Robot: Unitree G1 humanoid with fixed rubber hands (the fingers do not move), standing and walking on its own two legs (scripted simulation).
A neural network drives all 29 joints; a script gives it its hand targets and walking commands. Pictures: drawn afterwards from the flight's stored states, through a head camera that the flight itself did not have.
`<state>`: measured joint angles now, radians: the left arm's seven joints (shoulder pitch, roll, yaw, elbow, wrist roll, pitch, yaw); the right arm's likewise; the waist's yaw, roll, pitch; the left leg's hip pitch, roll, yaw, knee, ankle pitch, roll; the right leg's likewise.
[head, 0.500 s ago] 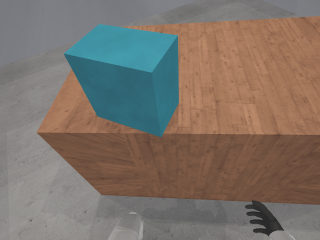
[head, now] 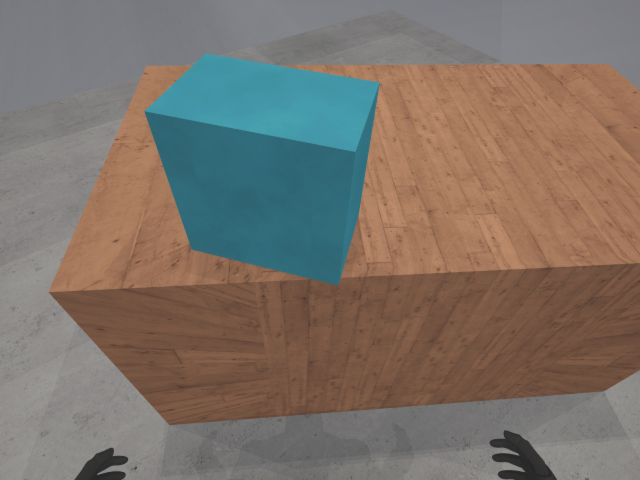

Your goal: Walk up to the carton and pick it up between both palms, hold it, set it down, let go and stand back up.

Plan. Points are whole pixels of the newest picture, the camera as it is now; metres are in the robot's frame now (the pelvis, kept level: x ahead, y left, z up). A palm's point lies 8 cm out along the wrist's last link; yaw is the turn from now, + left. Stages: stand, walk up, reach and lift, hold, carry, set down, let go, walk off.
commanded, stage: walk up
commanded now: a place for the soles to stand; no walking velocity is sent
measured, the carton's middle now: (275, 175) +0.52 +0.05 +0.09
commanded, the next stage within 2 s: none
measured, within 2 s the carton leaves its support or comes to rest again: neither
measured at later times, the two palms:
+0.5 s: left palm (97, 466) +0.16 +0.26 -0.06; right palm out of the picture +0.11 -0.28 -0.06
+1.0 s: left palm (20, 430) +0.22 +0.40 -0.10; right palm out of the picture +0.12 -0.16 -0.06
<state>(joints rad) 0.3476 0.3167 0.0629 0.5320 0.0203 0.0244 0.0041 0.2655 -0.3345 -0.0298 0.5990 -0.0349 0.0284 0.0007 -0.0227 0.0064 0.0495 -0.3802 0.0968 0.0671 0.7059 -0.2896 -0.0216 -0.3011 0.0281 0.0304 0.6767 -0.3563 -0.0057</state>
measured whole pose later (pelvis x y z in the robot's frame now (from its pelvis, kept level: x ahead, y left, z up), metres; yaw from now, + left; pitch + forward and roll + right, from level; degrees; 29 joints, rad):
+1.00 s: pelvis +0.10 +0.13 +0.01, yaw -4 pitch -4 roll -1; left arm 0.33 0.34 0.06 0.60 0.06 0.05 -0.01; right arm 0.44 -0.29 -0.03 0.60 -0.05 -0.01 -0.02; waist -0.02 -0.08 0.08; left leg -0.32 0.03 0.03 0.63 -0.25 0.02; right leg -0.50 -0.03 0.01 1.15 -0.39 0.03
